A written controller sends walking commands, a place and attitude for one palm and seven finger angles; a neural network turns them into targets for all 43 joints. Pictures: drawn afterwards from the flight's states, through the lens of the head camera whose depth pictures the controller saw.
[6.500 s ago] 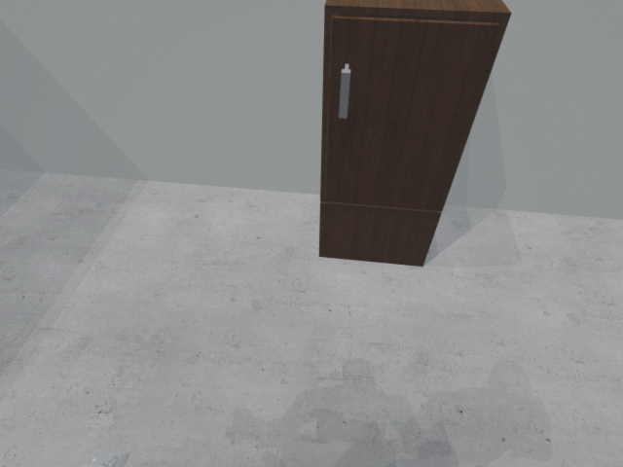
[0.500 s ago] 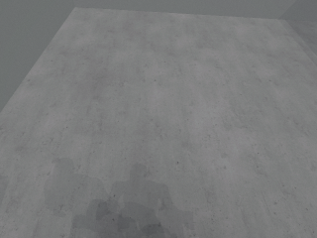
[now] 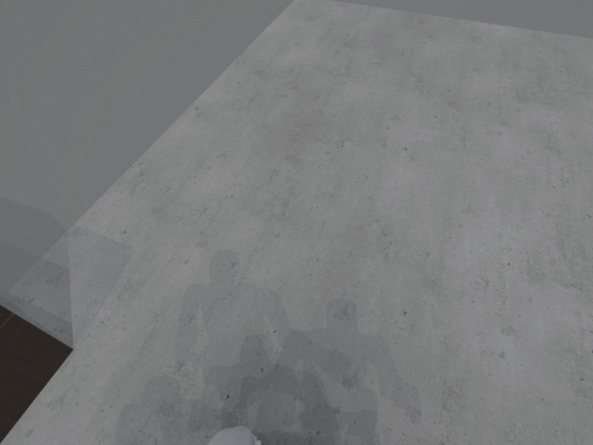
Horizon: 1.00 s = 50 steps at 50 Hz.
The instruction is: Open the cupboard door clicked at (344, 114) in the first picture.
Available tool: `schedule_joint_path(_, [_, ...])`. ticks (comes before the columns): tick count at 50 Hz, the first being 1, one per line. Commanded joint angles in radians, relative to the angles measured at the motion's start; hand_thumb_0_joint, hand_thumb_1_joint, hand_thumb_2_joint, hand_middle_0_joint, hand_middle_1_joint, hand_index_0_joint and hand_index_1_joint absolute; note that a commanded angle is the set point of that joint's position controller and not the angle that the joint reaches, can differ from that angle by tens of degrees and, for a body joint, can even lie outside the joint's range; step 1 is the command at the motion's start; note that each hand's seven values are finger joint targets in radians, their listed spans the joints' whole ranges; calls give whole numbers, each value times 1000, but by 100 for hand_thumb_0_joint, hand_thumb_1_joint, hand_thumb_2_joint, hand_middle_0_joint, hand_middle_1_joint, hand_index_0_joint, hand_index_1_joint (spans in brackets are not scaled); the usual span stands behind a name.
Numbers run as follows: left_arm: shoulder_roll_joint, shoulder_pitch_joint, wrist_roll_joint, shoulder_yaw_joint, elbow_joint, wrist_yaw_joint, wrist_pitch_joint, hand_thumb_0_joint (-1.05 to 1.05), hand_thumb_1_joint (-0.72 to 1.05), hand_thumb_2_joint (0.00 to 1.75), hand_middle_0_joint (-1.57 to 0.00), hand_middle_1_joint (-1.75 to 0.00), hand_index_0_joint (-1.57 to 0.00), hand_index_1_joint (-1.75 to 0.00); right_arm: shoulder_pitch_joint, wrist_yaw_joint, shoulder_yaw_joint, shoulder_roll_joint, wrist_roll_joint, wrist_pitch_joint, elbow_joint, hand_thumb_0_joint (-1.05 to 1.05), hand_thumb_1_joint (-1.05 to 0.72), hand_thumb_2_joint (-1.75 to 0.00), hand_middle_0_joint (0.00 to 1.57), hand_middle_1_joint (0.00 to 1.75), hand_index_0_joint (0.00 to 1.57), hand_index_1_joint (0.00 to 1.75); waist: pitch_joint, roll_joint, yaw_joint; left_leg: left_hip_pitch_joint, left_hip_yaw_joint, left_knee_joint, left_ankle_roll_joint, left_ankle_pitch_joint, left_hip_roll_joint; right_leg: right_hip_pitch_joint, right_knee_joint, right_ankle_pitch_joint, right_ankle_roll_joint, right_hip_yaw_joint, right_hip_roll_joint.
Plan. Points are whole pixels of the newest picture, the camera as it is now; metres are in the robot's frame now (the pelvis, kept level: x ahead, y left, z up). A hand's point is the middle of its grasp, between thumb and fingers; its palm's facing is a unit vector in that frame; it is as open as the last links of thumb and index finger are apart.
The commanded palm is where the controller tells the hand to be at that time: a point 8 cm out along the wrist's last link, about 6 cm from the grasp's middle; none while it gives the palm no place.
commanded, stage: turn to face it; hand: left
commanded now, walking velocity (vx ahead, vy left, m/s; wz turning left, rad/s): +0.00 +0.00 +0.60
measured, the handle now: out of the picture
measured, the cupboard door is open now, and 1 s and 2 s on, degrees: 0 0 0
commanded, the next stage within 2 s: take the last steps up to it in 1.84 s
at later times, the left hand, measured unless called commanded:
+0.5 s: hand out of the picture +0.09 +0.25 -0.14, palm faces +0.28 -0.92 -0.27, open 7.4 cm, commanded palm none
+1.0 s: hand out of the picture -0.08 +0.19 -0.17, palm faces +0.60 -0.76 -0.25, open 7.4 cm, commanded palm none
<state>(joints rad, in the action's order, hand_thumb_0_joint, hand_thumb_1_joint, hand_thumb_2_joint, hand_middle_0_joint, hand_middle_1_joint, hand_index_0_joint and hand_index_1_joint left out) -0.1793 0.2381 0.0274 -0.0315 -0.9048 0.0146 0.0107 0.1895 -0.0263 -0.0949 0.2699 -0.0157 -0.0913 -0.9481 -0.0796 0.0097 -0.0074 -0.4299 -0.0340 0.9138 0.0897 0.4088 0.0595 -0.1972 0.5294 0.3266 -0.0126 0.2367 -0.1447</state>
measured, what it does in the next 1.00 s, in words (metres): steps on the spot, turning left: left foot, then right foot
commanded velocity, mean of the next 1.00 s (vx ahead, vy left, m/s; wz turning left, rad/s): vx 0.00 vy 0.00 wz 0.60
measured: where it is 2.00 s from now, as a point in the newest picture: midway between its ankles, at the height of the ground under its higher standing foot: outside the picture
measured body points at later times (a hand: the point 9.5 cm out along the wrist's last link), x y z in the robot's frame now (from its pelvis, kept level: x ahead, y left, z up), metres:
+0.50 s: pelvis +0.02 +0.01 +0.00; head +0.06 +0.01 +0.45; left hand +0.08 +0.30 -0.12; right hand +0.15 -0.22 -0.15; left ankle -0.01 +0.14 -0.74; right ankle +0.06 -0.12 -0.71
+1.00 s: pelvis +0.01 +0.01 -0.01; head +0.05 +0.03 +0.44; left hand -0.11 +0.23 -0.15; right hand +0.25 -0.16 -0.15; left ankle -0.05 +0.10 -0.72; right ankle +0.06 -0.11 -0.74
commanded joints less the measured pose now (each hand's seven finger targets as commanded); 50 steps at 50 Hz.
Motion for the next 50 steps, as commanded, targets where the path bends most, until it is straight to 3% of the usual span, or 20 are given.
schedule_joint_path(1, [-252,51,4,-75,47,16,-8,0,90,90,-20,-30,-20,-30,-82,-3,10,33,4,52,117,0,-90,-90,20,30,20,30,117,-254,51,20,-87,-222,-28,5,-29,163,-56,-604,113,-132,-234])
schedule_joint_path(3, [-250,34,-7,-78,46,12,-3,0,90,90,-20,-30,-20,-30,-10,-1,3,65,1,62,103,0,-90,-90,20,30,20,30,159,-208,9,175,-93,-428,-47,-168,-41,113,69,-565,54,-67,-205])
schedule_joint_path(4, [-228,31,-16,-75,58,8,0,0,90,90,-20,-30,-20,-30,69,0,-13,132,-3,74,85,0,-90,-90,20,30,20,30,222,-58,-38,382,11,-519,-83,-392,32,-32,257,-429,2,-38,-164])
schedule_joint_path(5, [-155,0,-22,-57,104,0,0,0,90,90,-20,-30,-20,-30,138,7,-44,248,-4,83,80,0,-90,-90,20,30,20,30,244,286,-77,577,363,-515,-198,-848,310,-366,484,215,-80,-35,-13])
schedule_joint_path(6, [-148,-61,-14,-46,129,7,11,0,90,90,-20,-30,-20,-30,202,15,-46,272,7,75,48,0,-90,-90,20,30,20,30,263,257,-99,561,389,-487,-290,-1077,378,-419,594,358,-81,-147,5])
schedule_joint_path(7, [-155,-82,-9,-49,121,10,20,0,90,90,-20,-30,-20,-30,177,25,-36,234,2,75,39,0,-90,-90,20,30,20,30,224,195,-88,506,319,-493,-298,-989,347,-419,644,303,-75,-183,-15])
schedule_joint_path(9, [-162,-106,-15,-59,99,6,17,0,90,90,-20,-30,-20,-30,70,39,-19,176,-4,79,71,0,-90,-90,20,30,20,30,143,215,-56,390,273,-500,-271,-885,243,-413,664,189,-81,-221,-4])
schedule_joint_path(12, [-158,-61,-15,-60,76,-5,18,0,90,90,-20,-30,-20,-30,-7,38,-6,153,-5,86,98,0,-90,-90,20,30,20,30,123,150,-13,324,217,-524,-235,-783,172,-351,617,97,-89,-217,22])
schedule_joint_path(20, [-144,-131,-18,-51,124,3,15,0,90,90,-20,-30,-20,-30,31,31,-21,168,-11,74,95,0,-90,-90,20,30,20,30,127,147,-36,317,345,-521,-265,-654,160,-283,358,115,-89,-226,77])
schedule_joint_path(25, [-156,-35,-26,-51,113,8,-5,0,90,90,-20,-30,-20,-30,-22,28,-28,162,-5,66,114,0,-90,-90,20,30,20,30,151,151,19,175,372,-417,-207,-631,92,-8,-6,-62,-71,-201,123])
schedule_joint_path(26, [-184,10,-23,-60,103,11,-17,0,90,90,-20,-30,-20,-30,-19,26,-25,133,1,68,121,0,-90,-90,20,30,20,30,168,77,41,79,345,-347,-158,-476,41,132,-151,-167,-63,-241,67])
schedule_joint_path(27, [-284,35,-5,-79,101,22,-29,0,90,90,-20,-30,-20,-30,18,19,-13,56,10,69,133,0,-90,-90,20,30,20,30,204,-219,47,-114,186,-138,-74,-90,-88,299,-236,-245,13,-479,-197])
schedule_joint_path(28, [-331,37,-5,-83,110,24,-23,0,90,90,-20,-30,-20,-30,2,22,-17,66,3,64,155,0,-90,-90,20,30,20,30,187,-311,52,-172,107,80,-40,219,-132,203,-241,-374,130,-628,-383])
schedule_joint_path(29, [-299,13,-8,-73,122,25,-17,0,90,90,-20,-30,-20,-30,0,20,-25,94,-3,56,149,0,-90,-90,20,30,20,30,145,-194,40,-148,143,225,-51,182,-88,91,-238,-291,163,-546,-353])
schedule_joint_path(31, [-222,-97,-11,-60,137,24,-17,0,90,90,-20,-30,-20,-30,10,8,-30,86,-9,36,102,0,-90,-90,20,30,20,30,42,-204,-6,-155,124,334,-44,53,-50,-20,-269,-134,116,-433,-244])
schedule_joint_path(33, [-180,-113,-11,-42,139,17,-22,0,90,90,-20,-30,-20,-30,34,-4,-23,71,-11,32,82,0,-90,-90,20,30,20,30,16,-191,-23,-155,85,354,-27,-43,-40,-25,-239,-220,87,-281,-168])
schedule_joint_path(40, [-201,19,-4,-51,83,22,-23,0,90,90,-20,-30,-20,-30,-51,-7,-7,56,-4,27,90,0,-90,-90,20,30,20,30,60,-185,30,-159,23,180,2,-22,-10,135,-205,-388,117,-186,-209])
schedule_joint_path(46, [-248,52,4,-69,56,18,-10,0,90,90,-20,-30,-20,-30,-96,-6,14,30,5,44,110,0,-90,-90,20,30,20,30,94,-229,54,-8,-68,-116,-26,25,-18,133,-115,-526,129,-117,-247])
schedule_joint_path(49, [-256,35,-1,-76,49,12,-2,0,90,90,-20,-30,-20,-30,-38,-3,12,48,2,56,105,0,-90,-90,20,30,20,30,123,-207,20,121,-96,-307,-48,-86,-29,89,-13,-478,83,-63,-240])
schedule_joint_path(50, [-244,28,-9,-75,48,10,3,0,90,90,-20,-30,-20,-30,18,-4,4,80,0,64,92,0,-90,-90,20,30,20,30,159,-119,-15,260,-63,-447,-62,-216,-18,16,114,-415,42,-38,-220])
